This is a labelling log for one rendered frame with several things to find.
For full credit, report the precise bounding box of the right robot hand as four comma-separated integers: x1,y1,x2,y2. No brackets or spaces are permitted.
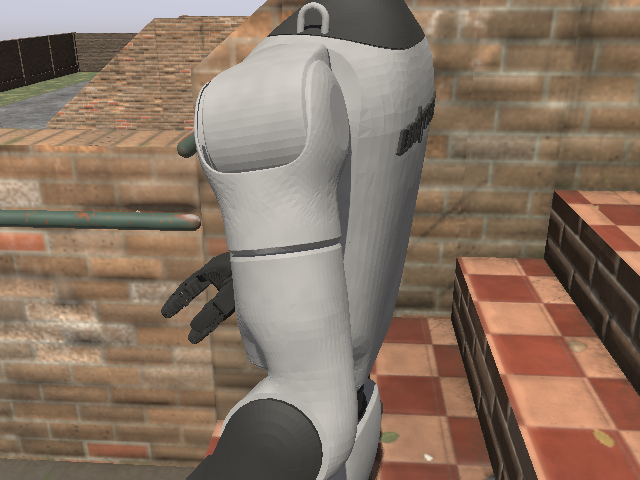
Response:
161,252,235,344

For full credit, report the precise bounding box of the robot torso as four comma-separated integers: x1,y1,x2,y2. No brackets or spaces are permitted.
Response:
230,2,436,480

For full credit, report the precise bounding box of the robot left upper arm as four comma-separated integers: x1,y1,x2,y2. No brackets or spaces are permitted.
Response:
194,42,358,480

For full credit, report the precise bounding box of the humanoid robot head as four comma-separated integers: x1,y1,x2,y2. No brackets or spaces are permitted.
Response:
268,0,425,50

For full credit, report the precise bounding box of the robot left forearm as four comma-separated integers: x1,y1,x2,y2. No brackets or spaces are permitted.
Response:
186,398,323,480

